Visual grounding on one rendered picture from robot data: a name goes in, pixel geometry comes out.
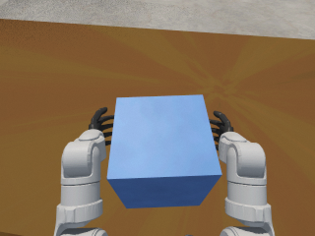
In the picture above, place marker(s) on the right robot hand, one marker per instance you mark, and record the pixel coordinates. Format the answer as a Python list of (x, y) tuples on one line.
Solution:
[(224, 126)]

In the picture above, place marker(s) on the robot left forearm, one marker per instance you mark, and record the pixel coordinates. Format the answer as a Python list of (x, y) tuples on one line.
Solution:
[(80, 187)]

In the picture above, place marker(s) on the robot right forearm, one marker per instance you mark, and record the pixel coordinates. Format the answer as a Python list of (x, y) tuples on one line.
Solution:
[(246, 175)]

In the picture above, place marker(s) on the left robot hand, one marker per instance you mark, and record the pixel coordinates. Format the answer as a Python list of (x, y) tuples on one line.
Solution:
[(97, 120)]

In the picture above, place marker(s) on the right robot upper arm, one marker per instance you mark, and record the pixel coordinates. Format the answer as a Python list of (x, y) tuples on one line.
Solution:
[(244, 231)]

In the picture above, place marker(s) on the carton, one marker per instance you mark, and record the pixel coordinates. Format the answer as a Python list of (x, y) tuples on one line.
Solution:
[(162, 151)]

